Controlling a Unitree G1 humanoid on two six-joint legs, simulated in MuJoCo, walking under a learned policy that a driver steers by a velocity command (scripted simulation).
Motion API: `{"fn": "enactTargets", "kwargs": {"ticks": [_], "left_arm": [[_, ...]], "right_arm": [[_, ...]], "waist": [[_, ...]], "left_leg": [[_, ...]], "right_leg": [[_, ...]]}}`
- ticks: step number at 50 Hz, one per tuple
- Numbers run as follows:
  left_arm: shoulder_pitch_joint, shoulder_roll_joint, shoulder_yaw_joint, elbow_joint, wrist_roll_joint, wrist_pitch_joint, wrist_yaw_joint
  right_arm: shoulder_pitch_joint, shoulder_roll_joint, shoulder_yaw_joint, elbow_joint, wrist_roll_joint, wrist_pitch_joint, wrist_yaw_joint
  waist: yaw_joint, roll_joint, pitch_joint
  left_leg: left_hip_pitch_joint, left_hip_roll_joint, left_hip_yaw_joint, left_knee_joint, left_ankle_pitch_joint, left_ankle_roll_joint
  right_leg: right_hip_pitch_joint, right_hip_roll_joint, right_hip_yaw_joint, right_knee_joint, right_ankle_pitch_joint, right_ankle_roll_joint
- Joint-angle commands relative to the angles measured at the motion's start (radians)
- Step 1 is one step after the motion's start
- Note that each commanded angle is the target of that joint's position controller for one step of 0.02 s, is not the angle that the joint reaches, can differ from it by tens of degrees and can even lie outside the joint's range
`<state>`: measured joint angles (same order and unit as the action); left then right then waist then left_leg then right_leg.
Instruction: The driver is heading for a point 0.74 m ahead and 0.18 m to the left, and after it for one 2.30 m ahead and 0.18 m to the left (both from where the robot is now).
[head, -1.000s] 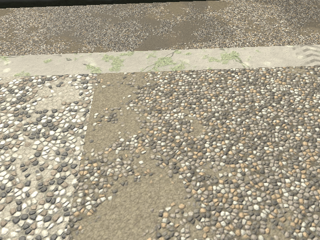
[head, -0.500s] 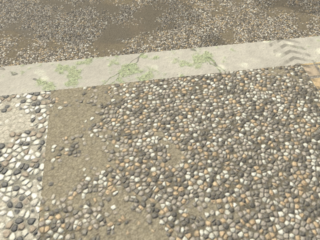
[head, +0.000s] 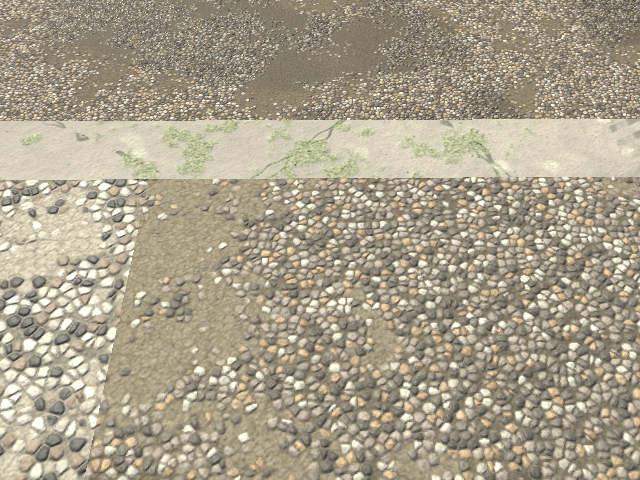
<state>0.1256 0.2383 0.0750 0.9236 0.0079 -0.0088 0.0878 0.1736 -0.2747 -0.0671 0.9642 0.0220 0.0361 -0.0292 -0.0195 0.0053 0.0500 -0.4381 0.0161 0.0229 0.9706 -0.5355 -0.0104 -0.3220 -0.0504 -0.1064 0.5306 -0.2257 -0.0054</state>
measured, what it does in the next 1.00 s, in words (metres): walks ahead, turning left: left foot, then right foot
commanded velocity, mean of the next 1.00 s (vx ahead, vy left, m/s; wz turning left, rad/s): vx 0.39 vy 0.00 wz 0.43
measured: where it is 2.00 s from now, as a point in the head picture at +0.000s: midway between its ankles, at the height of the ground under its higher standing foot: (288, 213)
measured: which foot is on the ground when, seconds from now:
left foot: up 0.00-0.12, down 0.14-0.86, up 0.88-1.00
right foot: down 0.00-0.14, up 0.16-0.80, down 0.82-1.00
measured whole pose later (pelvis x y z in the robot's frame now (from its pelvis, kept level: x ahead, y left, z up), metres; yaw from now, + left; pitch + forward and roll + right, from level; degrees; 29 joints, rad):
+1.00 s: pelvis +0.26 +0.09 +0.01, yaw +21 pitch +2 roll +0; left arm 0.42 0.27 0.04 0.78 -0.02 -0.10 -0.03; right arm 0.22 -0.29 -0.02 0.65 0.00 -0.13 0.02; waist 0.05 0.03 -0.02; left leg -0.51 -0.03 -0.05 1.07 -0.31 0.03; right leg -0.11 0.10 0.13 0.38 -0.31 -0.10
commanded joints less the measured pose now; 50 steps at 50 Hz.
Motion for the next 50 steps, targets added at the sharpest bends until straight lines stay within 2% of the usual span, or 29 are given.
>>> {"fn": "enactTargets", "kwargs": {"ticks": [1, 4, 6, 7, 8, 9, 10, 11, 12, 13, 15, 20, 22, 24, 28, 30, 32, 35, 38, 40, 41, 42, 43, 44, 45, 46, 47, 48, 50], "left_arm": [[-0.1, 0.179, 0.044, -0.082, -0.008, -0.011, 0.012], [-0.109, 0.197, 0.051, -0.07, -0.008, 0.004, 0.0], [-0.112, 0.171, 0.045, -0.062, -0.029, 0.014, -0.009], [-0.065, 0.132, 0.038, -0.04, -0.029, 0.025, -0.019], [-0.063, 0.08, 0.023, -0.077, 0.013, 0.035, -0.027], [-0.193, 0.079, 0.02, -0.149, 0.017, 0.022, -0.026], [-0.208, 0.116, 0.028, -0.16, -0.002, 0.015, -0.021], [-0.189, 0.149, 0.039, -0.15, -0.008, 0.006, -0.014], [-0.164, 0.173, 0.048, -0.124, 0.0, 0.004, -0.003], [-0.151, 0.183, 0.053, -0.121, 0.006, 0.002, 0.001], [-0.151, 0.155, 0.05, -0.128, 0.003, -0.008, -0.011], [-0.173, 0.132, 0.042, -0.156, -0.005, -0.023, -0.022], [-0.167, 0.143, 0.044, -0.159, -0.013, -0.033, -0.038], [-0.198, 0.157, 0.047, -0.177, -0.018, -0.055, -0.053], [-0.241, 0.145, 0.04, -0.206, -0.016, -0.108, -0.074], [-0.221, 0.134, 0.03, -0.209, -0.018, -0.124, -0.084], [-0.221, 0.124, 0.016, -0.219, -0.02, -0.138, -0.095], [-0.23, 0.145, 0.005, -0.248, -0.036, -0.149, -0.104], [-0.191, 0.162, -0.002, -0.259, -0.042, -0.152, -0.113], [-0.107, 0.174, -0.002, -0.249, -0.041, -0.148, -0.114], [0.007, 0.198, 0.008, -0.224, -0.041, -0.145, -0.111], [0.216, 0.24, 0.023, -0.179, -0.044, -0.141, -0.107], [0.372, 0.336, 0.053, -0.156, -0.042, -0.134, -0.11], [0.39, 0.287, 0.044, -0.144, -0.044, -0.133, -0.122], [0.373, 0.23, 0.025, -0.152, -0.034, -0.127, -0.126], [0.368, 0.196, 0.015, -0.173, -0.017, -0.117, -0.126], [0.371, 0.185, 0.012, -0.177, -0.016, -0.106, -0.124], [0.355, 0.17, 0.005, -0.184, -0.019, -0.099, -0.118], [0.324, 0.16, -0.004, -0.196, -0.035, -0.084, -0.104]], "right_arm": [[-0.008, -0.048, -0.018, -0.085, 0.003, 0.019, 0.001], [0.035, -0.069, -0.034, -0.1, 0.0, 0.025, 0.024], [0.11, -0.083, -0.054, -0.087, 0.0, 0.028, 0.037], [0.132, -0.109, -0.069, -0.088, -0.01, 0.025, 0.036], [0.141, -0.259, -0.098, -0.131, -0.02, 0.012, 0.021], [0.157, -0.283, -0.087, -0.159, -0.066, -0.022, 0.035], [0.111, -0.275, -0.089, -0.175, -0.067, -0.052, 0.04], [0.046, -0.263, -0.089, -0.197, -0.036, -0.066, 0.033], [-0.017, -0.226, -0.08, -0.218, -0.012, -0.061, 0.021], [-0.041, -0.201, -0.072, -0.231, 0.0, -0.053, 0.011], [0.001, -0.169, -0.062, -0.238, -0.004, -0.042, -0.007], [0.051, -0.189, -0.069, -0.27, 0.001, -0.027, -0.029], [0.066, -0.189, -0.067, -0.281, 0.009, -0.03, -0.026], [0.075, -0.204, -0.066, -0.284, 0.01, -0.042, -0.022], [0.09, -0.2, -0.059, -0.292, 0.012, -0.061, -0.017], [0.084, -0.175, -0.045, -0.302, 0.006, -0.067, -0.01], [0.099, -0.154, -0.03, -0.304, 0.0, -0.079, 0.006], [0.114, -0.163, -0.019, -0.311, -0.005, -0.092, 0.029], [0.133, -0.173, -0.014, -0.308, -0.008, -0.092, 0.036], [0.119, -0.174, -0.01, -0.314, -0.014, -0.094, 0.039], [0.091, -0.165, -0.005, -0.325, -0.019, -0.099, 0.039], [0.042, -0.142, 0.005, -0.349, -0.027, -0.106, 0.036], [0.01, -0.129, 0.013, -0.396, -0.017, -0.134, 0.033], [-0.01, -0.113, 0.02, -0.409, -0.01, -0.165, 0.028], [-0.056, -0.124, 0.022, -0.418, 0.006, -0.187, 0.036], [-0.087, -0.102, 0.031, -0.421, -0.001, -0.198, 0.043], [-0.11, -0.096, 0.031, -0.432, -0.017, -0.208, 0.051], [-0.121, -0.1, 0.024, -0.436, -0.031, -0.211, 0.054], [-0.129, -0.094, 0.02, -0.448, -0.035, -0.209, 0.058]], "waist": [[-0.013, -0.117, -0.115], [-0.024, -0.153, -0.147], [-0.059, -0.109, -0.16], [-0.06, 0.013, -0.106], [-0.02, 0.351, -0.039], [-0.051, 0.299, -0.127], [-0.031, 0.181, -0.113], [0.003, 0.13, -0.092], [0.024, 0.088, -0.095], [0.033, 0.097, -0.106], [0.027, 0.096, -0.145], [0.01, 0.104, -0.148], [-0.001, 0.121, -0.152], [-0.016, 0.169, -0.112], [-0.044, 0.154, -0.078], [-0.052, 0.17, -0.077], [-0.077, 0.167, -0.068], [-0.096, 0.163, -0.021], [-0.084, 0.142, -0.009], [-0.035, 0.123, -0.055], [0.02, 0.104, -0.128], [0.111, 0.012, -0.24], [0.156, -0.245, -0.264], [0.151, -0.3, -0.173], [0.149, -0.189, -0.071], [0.148, -0.101, -0.052], [0.138, -0.044, -0.019], [0.113, -0.036, -0.002], [0.073, -0.07, 0.041]], "left_leg": [[-0.053, 0.091, -0.031, 0.012, 0.03, -0.006], [0.107, 0.042, 0.06, -0.169, 0.18, 0.007], [0.239, -0.008, 0.096, -0.352, 0.309, 0.051], [0.301, -0.001, -0.003, -0.484, 0.398, 0.104], [0.37, 0.269, -0.47, -0.607, 0.724, 0.234], [0.319, 0.349, -0.673, -0.678, 0.712, 0.38], [0.322, 0.317, -0.623, -0.695, 0.565, 0.358], [0.317, 0.261, -0.549, -0.69, 0.482, 0.29], [0.316, 0.227, -0.489, -0.669, 0.441, 0.229], [0.288, 0.204, -0.453, -0.659, 0.448, 0.203], [0.313, 0.17, -0.435, -0.651, 0.505, 0.192], [0.385, 0.14, -0.491, -0.638, 0.499, 0.191], [0.375, 0.122, -0.557, -0.719, 0.072, 0.204], [0.371, 0.134, -0.631, -0.77, -0.08, 0.218], [0.364, 0.105, -0.63, -0.744, -0.01, 0.217], [0.342, 0.103, -0.581, -0.723, 0.052, 0.216], [0.289, 0.116, -0.558, -0.726, 0.065, 0.224], [0.298, 0.153, -0.567, -0.743, 0.06, 0.242], [0.359, 0.175, -0.527, -0.738, 0.148, 0.242], [0.368, 0.155, -0.447, -0.67, 0.385, 0.223], [0.34, 0.122, -0.378, -0.56, 0.611, 0.202], [0.221, 0.054, -0.267, -0.287, 0.748, 0.162], [-0.123, -0.054, -0.125, 0.044, 0.618, 0.069], [-0.415, -0.09, -0.128, 0.204, 0.125, 0.037], [-0.531, -0.044, -0.161, 0.25, 0.124, 0.055], [-0.549, -0.021, -0.151, 0.254, 0.16, 0.056], [-0.552, -0.01, -0.14, 0.198, 0.188, 0.051], [-0.515, 0.006, -0.135, 0.127, 0.222, 0.044], [-0.439, 0.007, -0.109, 0.001, 0.253, 0.015]], "right_leg": [[0.107, -0.309, 0.191, -0.213, 0.331, -0.175], [0.072, -0.27, 0.055, -0.163, 0.288, -0.136], [0.037, -0.244, -0.005, -0.034, 0.147, -0.074], [-0.072, -0.175, -0.063, 0.138, -0.042, -0.009], [-0.383, -0.026, -0.101, 0.505, -0.456, 0.096], [-0.449, 0.064, 0.133, 0.685, -0.494, 0.078], [-0.484, 0.053, 0.187, 0.718, -0.407, 0.05], [-0.492, 0.036, 0.211, 0.683, -0.291, 0.027], [-0.477, 0.015, 0.221, 0.654, -0.208, 0.025], [-0.437, 0.014, 0.226, 0.621, -0.161, 0.028], [-0.399, 0.046, 0.228, 0.596, -0.092, 0.036], [-0.422, 0.097, 0.265, 0.451, -0.043, 0.064], [-0.406, 0.095, 0.27, 0.337, 0.002, 0.068], [-0.405, 0.095, 0.277, 0.246, 0.024, 0.073], [-0.335, 0.102, 0.274, 0.094, 0.058, 0.074], [-0.272, 0.086, 0.236, 0.046, 0.09, 0.076], [-0.175, 0.062, 0.192, 0.016, 0.119, 0.066], [-0.159, 0.038, 0.148, -0.018, 0.073, 0.014], [-0.141, 0.037, 0.113, -0.064, 0.047, -0.044], [-0.032, 0.056, 0.099, -0.086, 0.046, -0.083], [0.108, 0.062, 0.12, -0.073, 0.033, -0.117], [0.345, -0.01, 0.254, -0.08, -0.039, -0.185], [0.597, -0.16, 0.601, -0.183, -0.23, -0.304], [0.683, -0.24, 0.823, -0.263, -0.356, -0.338], [0.646, -0.237, 0.814, -0.273, -0.39, -0.322], [0.624, -0.202, 0.754, -0.276, -0.359, -0.313], [0.577, -0.177, 0.725, -0.297, -0.31, -0.313], [0.52, -0.149, 0.679, -0.313, -0.245, -0.303], [0.389, -0.103, 0.622, -0.34, -0.132, -0.292]]}}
